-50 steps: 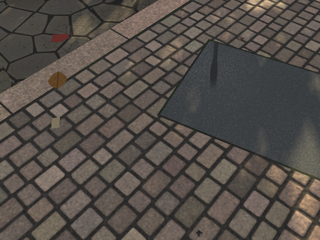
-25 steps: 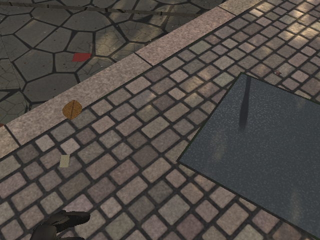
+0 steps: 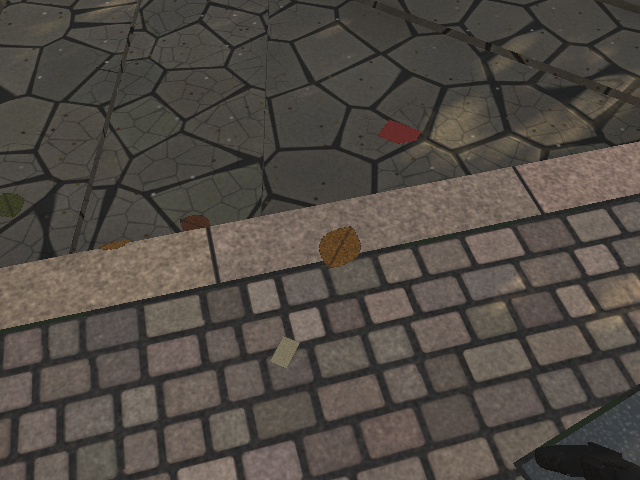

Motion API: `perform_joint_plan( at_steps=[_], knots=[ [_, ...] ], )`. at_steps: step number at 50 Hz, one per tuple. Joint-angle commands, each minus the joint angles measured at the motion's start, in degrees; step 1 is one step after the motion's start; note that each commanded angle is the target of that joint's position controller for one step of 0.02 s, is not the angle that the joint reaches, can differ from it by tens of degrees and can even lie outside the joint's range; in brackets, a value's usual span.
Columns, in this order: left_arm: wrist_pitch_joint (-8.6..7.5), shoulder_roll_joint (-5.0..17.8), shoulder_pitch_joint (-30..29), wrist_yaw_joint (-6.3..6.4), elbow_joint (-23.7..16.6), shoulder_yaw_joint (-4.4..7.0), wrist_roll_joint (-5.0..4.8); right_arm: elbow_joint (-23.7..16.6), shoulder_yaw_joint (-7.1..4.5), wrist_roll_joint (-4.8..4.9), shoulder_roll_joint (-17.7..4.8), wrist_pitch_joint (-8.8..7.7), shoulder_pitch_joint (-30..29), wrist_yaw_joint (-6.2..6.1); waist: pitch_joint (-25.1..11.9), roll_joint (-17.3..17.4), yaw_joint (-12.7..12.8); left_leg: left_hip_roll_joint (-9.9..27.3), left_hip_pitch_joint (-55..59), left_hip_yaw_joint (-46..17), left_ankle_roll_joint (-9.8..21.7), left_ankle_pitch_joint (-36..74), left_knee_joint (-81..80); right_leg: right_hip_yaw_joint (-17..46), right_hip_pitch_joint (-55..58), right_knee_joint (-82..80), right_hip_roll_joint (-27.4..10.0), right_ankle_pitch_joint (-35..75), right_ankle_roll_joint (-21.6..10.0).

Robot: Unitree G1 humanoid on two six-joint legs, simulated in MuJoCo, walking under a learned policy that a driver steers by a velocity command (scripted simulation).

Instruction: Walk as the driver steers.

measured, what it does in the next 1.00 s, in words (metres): walks ahead: left foot, then right foot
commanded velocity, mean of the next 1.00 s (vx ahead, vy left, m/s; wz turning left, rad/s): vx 0.11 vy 0.00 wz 0.13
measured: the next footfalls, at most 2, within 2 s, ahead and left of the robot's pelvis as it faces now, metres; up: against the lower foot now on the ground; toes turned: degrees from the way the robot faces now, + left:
left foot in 0.02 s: +0.16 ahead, +0.08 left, +0.00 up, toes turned +5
right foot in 0.50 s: +0.25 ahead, -0.09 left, +0.00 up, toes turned +4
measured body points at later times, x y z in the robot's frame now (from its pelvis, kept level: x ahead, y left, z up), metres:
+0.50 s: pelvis +0.16 +0.01 +0.01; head +0.17 +0.01 +0.46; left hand +0.23 +0.26 -0.12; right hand +0.24 -0.23 -0.13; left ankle +0.12 +0.07 -0.72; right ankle +0.21 -0.10 -0.72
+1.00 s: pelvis +0.19 -0.01 +0.02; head +0.19 -0.01 +0.47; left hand +0.19 +0.23 -0.13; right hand +0.21 -0.25 -0.14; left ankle +0.12 +0.07 -0.72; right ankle +0.21 -0.10 -0.72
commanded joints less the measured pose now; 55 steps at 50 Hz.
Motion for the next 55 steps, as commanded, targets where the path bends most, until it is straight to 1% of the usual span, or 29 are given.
perform_joint_plan(
  at_steps=[1,2,3,4,5,6,7,8,9,10,11,15,17,19,21,23,24,25,26,27,28,29,30,31,32,34,36,45,55],
  knots=[
    [0.43,10.67,0.01,0.56,-3.19,2.06,-0.4,2.64,-3.48,-1.49,-8.44,-1.57,19.91,-1.96,-12.45,-2.43,-11.75,-1.59,28.86,-4.24,5.35,0.8,-7.2,2.0,-12.17,32.41,-10.85,52.17,-4.48],
    [0.2,2.9,3.46,-0.58,-7.33,0.22,-1.34,1.92,-5.05,-1.04,-15.59,-1.64,19.69,-2.91,-19.79,13.07,-7.84,19.47,49.59,-32.42,13.2,16.56,-6.51,2.06,-37.6,54.52,-1.35,-2.67,-0.75],
    [0.35,8.11,-0.9,-0.15,-7.82,1.41,-0.74,0.81,-5.31,1.67,-15.68,-1.11,23.05,-3.65,-25.46,5.01,-11.22,23.92,49.47,-42.94,16.42,35.44,-10.6,13.49,-40.83,62.61,2.22,-7.49,-0.28],
    [0.36,7.0,-4.78,-0.02,-8.45,1.14,-1.58,2.1,-4.73,2.22,-13.61,-1.13,19.89,-4.4,-18.15,1.73,-9.56,21.72,44.08,-30.09,15.1,48.58,-9.73,16.47,-42.76,61.69,-1.11,-1.16,-0.63],
    [0.02,5.38,-5.18,0.01,-8.05,0.32,-1.67,2.66,-3.53,2.58,-9.52,-1.42,17.07,-4.61,-11.9,0.83,-7.52,18.81,36.25,-24.13,12.56,50.61,-11.06,16.35,-41.48,56.36,-2.45,1.39,-0.95],
    [0.51,5.35,-5.05,0.0,-7.21,0.42,-0.94,2.78,-2.74,2.67,-7.16,-1.6,14.23,-4.72,-7.75,-0.23,-5.26,15.52,30.27,-20.03,9.48,47.52,-13.01,16.56,-39.24,51.89,-3.67,2.21,-1.08],
    [1.59,5.64,-3.16,-0.15,-6.56,0.5,0.09,2.66,-2.03,2.91,-5.61,-1.65,11.8,-4.81,-6.41,0.61,-3.1,13.36,24.95,-17.18,8.23,46.21,-15.11,16.53,-35.24,49.18,-3.76,2.88,-0.78],
    [2.67,5.52,-1.49,-0.31,-5.63,0.66,0.54,2.79,-1.62,2.77,-5.08,-1.95,11.16,-4.61,-6.59,0.85,-2.07,12.45,22.03,-15.21,7.27,47.24,-16.12,16.32,-31.8,47.02,-3.33,3.67,-0.65],
    [3.36,5.12,-0.67,-0.51,-5.33,0.74,0.58,3.32,-1.64,2.57,-5.64,-2.42,11.67,-4.42,-7.19,0.68,-1.48,11.79,21.15,-14.0,7.28,50.22,-16.53,15.74,-30.37,45.61,-2.44,4.57,-0.44],
    [3.73,4.32,-0.09,-0.65,-4.98,0.66,0.35,3.94,-1.79,2.34,-6.46,-2.74,11.87,-4.29,-7.36,0.78,-0.89,11.15,20.23,-12.47,7.17,51.63,-16.98,15.41,-29.7,43.74,-1.96,5.88,-0.25],
    [3.93,3.77,-0.4,-0.74,-4.79,0.59,0.24,4.34,-1.78,2.11,-6.77,-2.97,12.03,-4.24,-7.69,0.91,-0.79,10.65,20.01,-11.35,6.83,51.71,-17.31,15.29,-29.51,41.77,-1.68,7.42,-0.24],
    [4.41,2.99,-5.37,-0.52,-5.08,0.35,0.28,6.45,-1.01,2.02,-5.62,-2.77,13.46,-4.51,-6.57,3.37,-2.27,8.62,20.8,-8.86,4.37,46.89,-17.53,14.97,-29.7,31.51,-1.4,13.0,-0.42],
    [4.61,2.83,-8.04,-0.21,-5.29,0.17,0.1,7.64,-0.82,1.86,-5.58,-2.52,14.99,-4.7,-6.13,3.87,-3.52,9.14,21.7,-9.3,4.07,44.51,-17.4,14.87,-28.82,27.02,-1.08,14.09,-0.74],
    [4.71,2.81,-9.32,0.26,-5.03,0.06,-0.11,8.68,-0.58,1.58,-5.33,-2.26,15.8,-4.88,-5.71,3.98,-4.24,9.85,22.31,-10.13,4.25,42.31,-16.78,14.91,-27.05,23.22,-0.54,13.59,-1.15],
    [4.63,2.79,-9.74,0.76,-4.49,-0.03,-0.22,9.58,-0.3,1.34,-5.02,-1.96,15.88,-5.09,-4.81,4.02,-4.61,10.63,22.29,-11.54,4.6,39.67,-15.63,14.97,-24.67,19.22,0.16,11.35,-1.81],
    [4.34,2.35,-8.96,1.25,-3.62,-0.21,-0.3,10.36,0.02,1.52,-4.7,-1.63,15.18,-5.45,-3.7,3.69,-4.16,11.13,21.8,-13.37,4.4,35.21,-13.94,14.92,-21.01,12.36,0.72,10.12,-2.87],
    [3.99,1.71,-7.71,1.48,-2.89,-0.47,-0.21,10.69,0.22,1.96,-4.48,-1.49,14.31,-5.69,-3.27,2.41,-2.9,10.43,20.45,-13.65,3.04,30.57,-12.58,15.14,-16.73,4.98,0.52,14.78,-3.46],
    [3.32,2.88,-6.06,1.77,-2.07,-0.41,0.17,10.89,0.5,2.13,-3.88,-1.61,14.68,-5.88,-4.0,-0.14,-2.42,9.0,17.66,-14.09,0.61,22.73,-11.65,18.7,-10.27,-0.31,-2.71,25.54,-3.95],
    [2.63,6.88,-4.74,2.03,-1.64,0.19,0.58,10.93,0.74,1.77,-2.75,-1.82,18.08,-5.92,-5.74,-5.12,-4.94,5.28,15.32,-12.3,-1.32,10.68,-9.5,25.1,-5.02,0.72,-9.53,40.89,-5.27],
    [2.85,7.28,-8.2,1.72,-1.26,0.18,-0.63,13.59,0.88,2.52,-1.08,-1.06,23.58,-5.97,-5.75,-10.28,-7.8,0.59,17.57,-9.54,-2.41,-4.24,-11.63,27.97,-9.02,2.0,-12.96,46.96,-10.59],
    [2.84,4.06,-10.42,1.09,-1.64,-0.59,-0.7,15.04,0.94,1.92,-2.3,-0.4,22.3,-6.38,-4.59,-8.32,-6.84,0.82,21.39,-9.59,-2.83,-5.11,-14.1,27.85,-13.02,1.01,-12.1,42.5,-10.34],
    [2.81,3.0,-11.61,0.71,-1.43,-0.88,-0.64,15.48,0.63,1.83,-3.18,-0.17,20.36,-6.42,-2.48,-7.05,-6.27,1.24,22.17,-10.78,-2.78,-1.7,-16.15,25.36,-14.71,0.54,-8.79,35.98,-8.09],
    [2.92,2.91,-11.28,0.74,-0.85,-0.89,-0.63,15.81,0.37,1.99,-4.09,-0.12,18.35,-6.35,-1.97,-5.85,-5.16,2.11,23.15,-11.39,-2.7,2.04,-16.63,23.38,-14.85,0.32,-6.26,31.72,-6.44],
    [2.93,3.13,-10.05,1.07,0.21,-0.87,-0.8,16.04,0.17,2.13,-4.57,-0.06,17.15,-6.21,-1.55,-5.74,-4.54,3.0,23.22,-11.85,-2.5,5.18,-16.65,22.37,-14.44,-0.07,-4.91,30.03,-5.53],
    [2.96,3.41,-9.06,1.3,1.33,-0.75,-1.03,16.55,0.35,2.19,-3.97,-0.15,17.15,-6.15,-1.8,-5.54,-4.43,3.63,23.16,-12.03,-2.56,6.64,-16.84,21.97,-13.33,-0.36,-4.39,29.35,-5.23],
    [2.99,3.11,-8.65,1.4,2.63,-0.71,-1.08,18.14,0.79,2.32,-2.64,-0.41,17.45,-6.37,-2.06,-3.14,-4.24,3.86,22.78,-11.88,-3.0,7.12,-17.46,21.89,-11.28,-0.23,-4.46,30.24,-5.41],
    [3.01,2.85,-8.95,1.4,3.59,-0.76,-0.92,19.57,0.93,2.3,-2.2,-0.44,17.32,-6.68,-1.83,-1.69,-4.06,3.86,22.8,-11.75,-3.26,6.85,-17.91,21.86,-10.79,-0.23,-4.57,30.53,-5.67],
    [3.28,1.87,-8.75,1.53,8.34,-1.25,-0.76,23.85,1.65,2.25,-1.19,-0.19,17.64,-7.16,-0.68,-0.84,-3.98,4.49,23.06,-11.56,-3.3,6.53,-18.1,21.61,-11.32,-1.27,-3.87,28.12,-5.64],
    [3.56,0.27,-7.14,1.6,12.33,-1.97,-0.77,26.67,2.5,2.22,0.24,-0.33,19.09,-7.34,0.84,-0.91,-3.89,4.88,21.77,-11.66,-3.22,4.39,-18.44,21.57,-12.27,-2.18,-3.18,24.0,-5.3]
  ],
)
